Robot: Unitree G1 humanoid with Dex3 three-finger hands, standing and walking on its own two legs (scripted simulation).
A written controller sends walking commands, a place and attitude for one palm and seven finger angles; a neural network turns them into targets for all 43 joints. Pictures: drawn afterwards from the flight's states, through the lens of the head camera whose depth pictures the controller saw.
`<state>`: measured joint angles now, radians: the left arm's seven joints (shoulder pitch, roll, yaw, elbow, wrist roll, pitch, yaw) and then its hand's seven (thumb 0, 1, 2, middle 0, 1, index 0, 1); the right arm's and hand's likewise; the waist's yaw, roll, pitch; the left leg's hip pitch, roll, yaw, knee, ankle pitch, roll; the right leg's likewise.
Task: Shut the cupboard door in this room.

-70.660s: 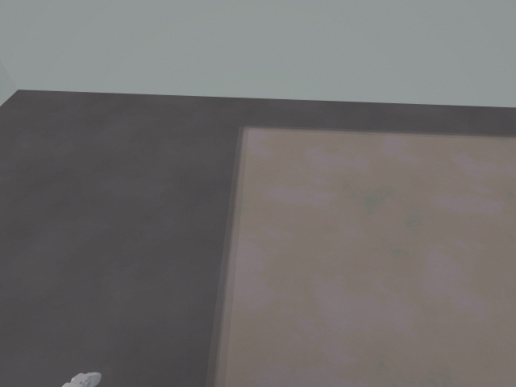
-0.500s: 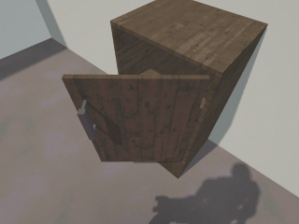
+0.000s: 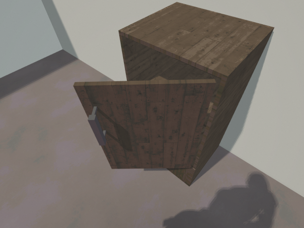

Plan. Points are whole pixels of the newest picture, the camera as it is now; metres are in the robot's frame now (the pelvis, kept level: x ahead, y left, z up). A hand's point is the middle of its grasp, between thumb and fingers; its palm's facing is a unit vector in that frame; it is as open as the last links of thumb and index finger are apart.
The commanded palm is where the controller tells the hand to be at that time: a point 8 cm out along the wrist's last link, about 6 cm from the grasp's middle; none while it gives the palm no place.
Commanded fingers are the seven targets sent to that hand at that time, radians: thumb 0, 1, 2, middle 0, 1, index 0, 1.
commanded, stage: look again from close up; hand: left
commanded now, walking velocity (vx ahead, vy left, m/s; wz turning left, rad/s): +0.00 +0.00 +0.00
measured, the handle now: (99, 126) +0.45 +0.23 -0.05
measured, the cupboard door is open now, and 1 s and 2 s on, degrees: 41 41 41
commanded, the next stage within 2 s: raise the hand and make a fist in 0.48 s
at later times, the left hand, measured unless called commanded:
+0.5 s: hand out of the picture +0.02 +0.16 -0.17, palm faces +0.03 -0.98 -0.21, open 7.3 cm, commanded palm none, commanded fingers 0.00 0.90 0.90 -0.20 -0.30 -0.20 -0.30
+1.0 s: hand out of the picture +0.13 +0.14 -0.09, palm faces +0.06 -1.00 +0.01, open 6.2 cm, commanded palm +0.12 +0.20 -0.07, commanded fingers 0.00 0.90 0.90 -0.58 -0.72 -0.58 -0.72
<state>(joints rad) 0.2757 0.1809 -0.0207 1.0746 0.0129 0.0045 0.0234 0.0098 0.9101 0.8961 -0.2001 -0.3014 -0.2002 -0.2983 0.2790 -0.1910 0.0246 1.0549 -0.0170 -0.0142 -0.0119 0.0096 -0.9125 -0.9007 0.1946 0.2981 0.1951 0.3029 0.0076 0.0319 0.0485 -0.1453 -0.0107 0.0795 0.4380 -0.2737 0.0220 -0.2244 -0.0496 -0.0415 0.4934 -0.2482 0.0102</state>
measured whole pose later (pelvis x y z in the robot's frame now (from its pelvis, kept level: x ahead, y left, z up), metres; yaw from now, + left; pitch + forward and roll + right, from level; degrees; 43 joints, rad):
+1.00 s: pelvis -0.05 -0.03 -0.11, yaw +2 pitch +13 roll +1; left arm 0.42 0.15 0.08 0.13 -0.23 -0.53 -0.27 0.01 0.90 0.90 -0.42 -0.53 -0.42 -0.53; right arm 0.12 -0.29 -0.08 0.46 0.01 -0.26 -0.01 0.02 -0.91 -0.90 0.19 0.30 0.19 0.30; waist 0.04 -0.04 -0.13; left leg -0.93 0.02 0.02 1.25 -0.55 -0.02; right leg -0.98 -0.06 -0.07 1.26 -0.52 -0.04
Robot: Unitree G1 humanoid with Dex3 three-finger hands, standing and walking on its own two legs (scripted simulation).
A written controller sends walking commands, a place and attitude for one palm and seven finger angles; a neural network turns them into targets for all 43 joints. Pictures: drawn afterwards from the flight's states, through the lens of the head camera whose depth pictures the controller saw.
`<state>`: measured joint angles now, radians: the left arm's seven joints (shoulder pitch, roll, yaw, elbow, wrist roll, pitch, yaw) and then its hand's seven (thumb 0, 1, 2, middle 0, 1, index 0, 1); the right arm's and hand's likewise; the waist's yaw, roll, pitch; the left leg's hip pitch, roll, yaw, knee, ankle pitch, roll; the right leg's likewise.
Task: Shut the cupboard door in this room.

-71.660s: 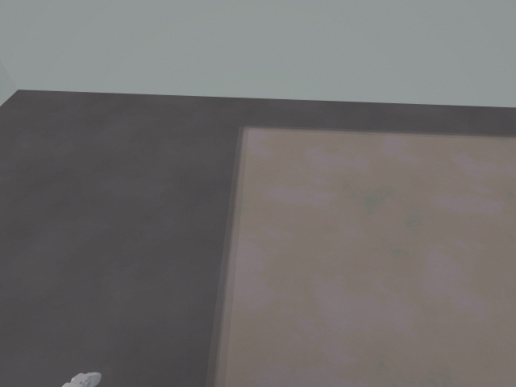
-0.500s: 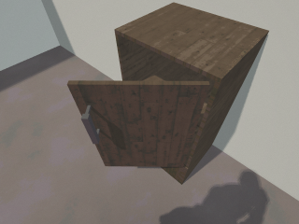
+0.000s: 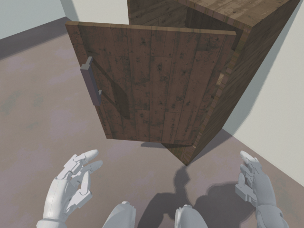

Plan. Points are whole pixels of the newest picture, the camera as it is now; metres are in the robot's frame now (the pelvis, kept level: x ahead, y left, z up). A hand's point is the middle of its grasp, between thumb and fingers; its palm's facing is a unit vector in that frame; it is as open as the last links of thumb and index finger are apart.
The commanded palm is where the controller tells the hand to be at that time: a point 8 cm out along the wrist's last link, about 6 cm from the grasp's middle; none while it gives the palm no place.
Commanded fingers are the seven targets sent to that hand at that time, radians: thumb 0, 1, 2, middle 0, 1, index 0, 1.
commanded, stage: raise the hand and make a fist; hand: left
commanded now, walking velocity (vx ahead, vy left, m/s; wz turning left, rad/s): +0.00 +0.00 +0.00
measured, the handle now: (93, 82) +0.51 +0.24 +0.06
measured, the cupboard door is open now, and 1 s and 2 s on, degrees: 41 41 41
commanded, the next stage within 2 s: bring the fist close to the handle in 1.50 s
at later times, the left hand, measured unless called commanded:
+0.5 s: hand (70, 176) +0.22 +0.21 +0.05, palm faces +0.03 -1.00 -0.04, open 3.8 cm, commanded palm +0.19 +0.26 +0.05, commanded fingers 0.00 0.90 0.90 -1.04 -1.22 -1.04 -1.22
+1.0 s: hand (67, 165) +0.24 +0.22 +0.06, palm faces +0.01 -1.00 -0.05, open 3.1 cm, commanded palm +0.22 +0.27 +0.06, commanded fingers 0.00 0.90 0.90 -1.30 -1.50 -1.30 -1.50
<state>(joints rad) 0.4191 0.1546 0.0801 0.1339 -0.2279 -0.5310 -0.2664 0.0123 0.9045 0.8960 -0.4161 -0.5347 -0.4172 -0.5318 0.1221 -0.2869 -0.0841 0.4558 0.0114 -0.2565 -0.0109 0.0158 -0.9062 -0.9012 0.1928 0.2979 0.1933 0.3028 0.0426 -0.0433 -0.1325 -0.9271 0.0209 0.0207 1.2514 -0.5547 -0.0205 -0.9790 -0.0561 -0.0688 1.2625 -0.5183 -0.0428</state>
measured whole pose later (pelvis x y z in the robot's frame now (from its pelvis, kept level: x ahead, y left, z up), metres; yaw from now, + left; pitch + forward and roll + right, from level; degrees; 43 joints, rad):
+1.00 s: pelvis +0.02 +0.04 +0.01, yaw +0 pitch +17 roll -3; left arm 0.42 0.24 0.13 -0.09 -0.25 -0.37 -0.22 0.02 0.90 0.90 -1.27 -1.47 -1.27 -1.47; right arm 0.23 -0.21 0.04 0.44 0.00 -0.15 -0.04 0.02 -0.90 -0.90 0.20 0.30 0.20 0.30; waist 0.02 0.03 -0.16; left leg -0.97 0.02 -0.02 1.27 -0.59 0.03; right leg -0.96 -0.05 -0.10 1.18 -0.51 0.00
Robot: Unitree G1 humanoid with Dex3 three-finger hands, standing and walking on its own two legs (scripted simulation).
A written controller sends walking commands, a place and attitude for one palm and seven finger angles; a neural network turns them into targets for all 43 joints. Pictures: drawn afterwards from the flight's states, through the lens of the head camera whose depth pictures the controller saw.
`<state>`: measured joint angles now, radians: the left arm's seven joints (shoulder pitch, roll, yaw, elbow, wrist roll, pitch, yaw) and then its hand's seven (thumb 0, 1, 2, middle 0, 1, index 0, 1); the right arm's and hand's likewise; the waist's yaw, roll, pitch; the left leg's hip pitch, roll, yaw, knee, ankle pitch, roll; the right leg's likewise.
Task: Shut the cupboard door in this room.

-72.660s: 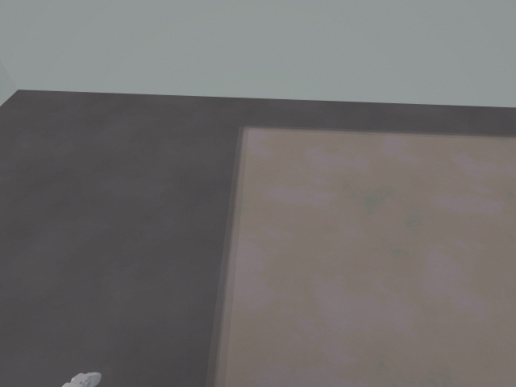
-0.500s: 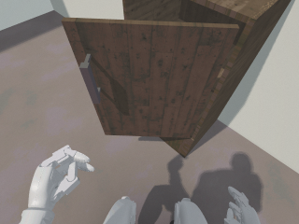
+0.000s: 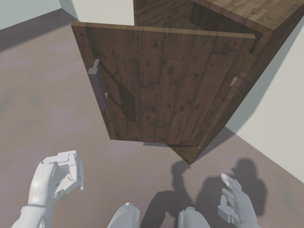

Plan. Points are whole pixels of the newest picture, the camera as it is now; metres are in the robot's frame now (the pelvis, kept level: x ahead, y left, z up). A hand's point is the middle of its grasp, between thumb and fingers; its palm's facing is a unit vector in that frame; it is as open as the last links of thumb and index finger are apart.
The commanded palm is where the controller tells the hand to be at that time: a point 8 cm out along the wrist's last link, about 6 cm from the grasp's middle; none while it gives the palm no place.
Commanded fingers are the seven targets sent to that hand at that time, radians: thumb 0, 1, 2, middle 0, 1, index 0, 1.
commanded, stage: raise the hand and make a fist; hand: left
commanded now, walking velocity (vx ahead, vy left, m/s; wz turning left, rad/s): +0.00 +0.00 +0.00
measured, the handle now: (100, 85) +0.49 +0.20 +0.05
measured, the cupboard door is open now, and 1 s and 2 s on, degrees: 41 41 41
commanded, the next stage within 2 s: bring the fist close to the handle in 0.50 s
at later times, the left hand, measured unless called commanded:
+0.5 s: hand (85, 177) +0.22 +0.17 +0.05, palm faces +0.01 -1.00 -0.04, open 3.1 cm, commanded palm +0.20 +0.22 +0.06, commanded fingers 0.00 0.90 0.90 -1.30 -1.50 -1.30 -1.50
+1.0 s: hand (94, 151) +0.28 +0.17 +0.05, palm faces -0.03 -1.00 -0.03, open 3.1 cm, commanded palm +0.27 +0.22 +0.06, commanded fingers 0.00 0.90 0.90 -1.30 -1.50 -1.30 -1.50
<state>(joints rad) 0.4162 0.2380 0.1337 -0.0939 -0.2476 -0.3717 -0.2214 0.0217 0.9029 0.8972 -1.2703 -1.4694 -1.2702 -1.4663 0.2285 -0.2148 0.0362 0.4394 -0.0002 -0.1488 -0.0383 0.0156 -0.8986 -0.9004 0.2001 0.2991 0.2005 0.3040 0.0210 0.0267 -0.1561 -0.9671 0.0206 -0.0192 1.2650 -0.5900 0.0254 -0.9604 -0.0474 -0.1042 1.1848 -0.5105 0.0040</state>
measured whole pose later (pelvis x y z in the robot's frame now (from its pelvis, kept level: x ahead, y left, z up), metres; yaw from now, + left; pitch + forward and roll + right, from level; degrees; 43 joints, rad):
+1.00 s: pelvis -0.01 -0.01 +0.00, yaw +0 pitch +17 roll -2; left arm 0.11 0.24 0.14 0.14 -0.24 -0.34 -0.21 0.02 0.90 0.90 -1.30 -1.50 -1.30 -1.50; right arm 0.25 -0.24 0.03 0.50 0.01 -0.14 -0.05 0.02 -0.90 -0.90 0.20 0.30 0.20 0.30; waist -0.01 0.03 -0.15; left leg -0.97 0.02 -0.01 1.24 -0.56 0.02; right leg -0.97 -0.04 -0.09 1.17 -0.49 -0.01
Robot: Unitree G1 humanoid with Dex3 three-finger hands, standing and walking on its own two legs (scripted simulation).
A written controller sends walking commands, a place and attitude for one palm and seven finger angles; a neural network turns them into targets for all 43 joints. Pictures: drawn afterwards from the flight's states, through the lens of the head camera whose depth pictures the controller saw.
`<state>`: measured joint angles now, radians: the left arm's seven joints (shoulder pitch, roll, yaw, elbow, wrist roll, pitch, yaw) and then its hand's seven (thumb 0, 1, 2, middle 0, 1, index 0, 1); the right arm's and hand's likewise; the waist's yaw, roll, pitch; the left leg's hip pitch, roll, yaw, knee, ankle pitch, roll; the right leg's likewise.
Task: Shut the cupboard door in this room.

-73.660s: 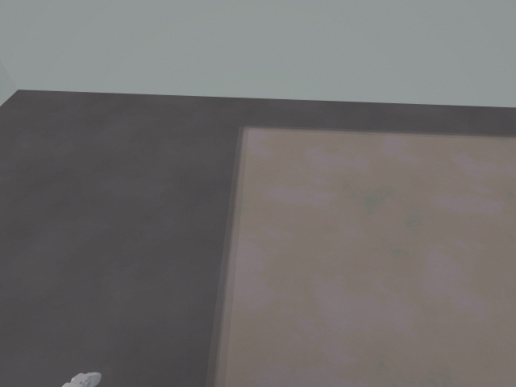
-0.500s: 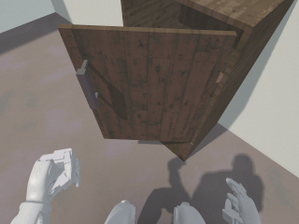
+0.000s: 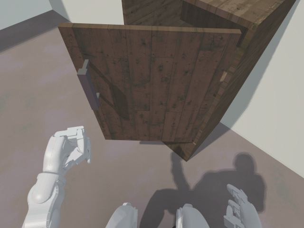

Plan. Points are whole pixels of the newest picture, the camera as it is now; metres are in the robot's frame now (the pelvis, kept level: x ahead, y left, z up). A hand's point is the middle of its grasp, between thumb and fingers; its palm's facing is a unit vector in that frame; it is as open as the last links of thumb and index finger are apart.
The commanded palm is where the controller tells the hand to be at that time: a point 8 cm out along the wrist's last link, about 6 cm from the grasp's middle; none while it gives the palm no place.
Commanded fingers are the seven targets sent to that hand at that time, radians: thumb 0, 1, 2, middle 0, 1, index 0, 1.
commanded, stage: bring the fist close to the handle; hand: left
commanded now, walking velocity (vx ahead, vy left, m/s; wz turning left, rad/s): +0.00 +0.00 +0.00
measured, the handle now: (91, 86) +0.49 +0.21 +0.05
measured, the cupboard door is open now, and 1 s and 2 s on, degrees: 41 41 30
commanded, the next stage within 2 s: push the door shut along its arc in 1.00 s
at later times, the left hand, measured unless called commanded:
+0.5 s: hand (96, 119) +0.37 +0.17 +0.05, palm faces +0.01 -1.00 -0.04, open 3.1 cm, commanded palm +0.36 +0.22 +0.05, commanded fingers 0.00 0.90 0.90 -1.30 -1.50 -1.30 -1.50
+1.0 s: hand (102, 112) +0.40 +0.16 +0.05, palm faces +0.02 -1.00 -0.04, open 3.1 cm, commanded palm +0.37 +0.21 +0.05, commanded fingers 0.00 0.90 0.90 -1.30 -1.50 -1.30 -1.50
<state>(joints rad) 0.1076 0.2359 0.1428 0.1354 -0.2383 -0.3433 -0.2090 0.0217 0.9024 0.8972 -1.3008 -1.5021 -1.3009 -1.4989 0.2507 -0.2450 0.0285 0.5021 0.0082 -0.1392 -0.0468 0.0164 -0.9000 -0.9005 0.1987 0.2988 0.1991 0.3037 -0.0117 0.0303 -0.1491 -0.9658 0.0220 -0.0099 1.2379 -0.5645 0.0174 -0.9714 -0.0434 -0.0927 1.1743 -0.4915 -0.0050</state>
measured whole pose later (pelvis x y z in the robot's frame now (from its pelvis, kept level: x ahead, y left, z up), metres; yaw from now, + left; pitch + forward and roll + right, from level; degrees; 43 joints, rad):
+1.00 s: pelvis +0.00 +0.00 +0.01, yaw -1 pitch +19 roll -1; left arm -0.40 0.25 0.24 0.71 -0.16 -0.48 -0.15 0.02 0.90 0.90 -1.30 -1.50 -1.30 -1.50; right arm 0.31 -0.26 0.00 0.61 0.00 -0.05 -0.02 0.01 -0.90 -0.90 0.20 0.30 0.20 0.30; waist -0.06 0.02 -0.13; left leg -0.97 0.02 0.02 1.16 -0.53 0.01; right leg -1.00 -0.04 -0.06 1.12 -0.46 -0.01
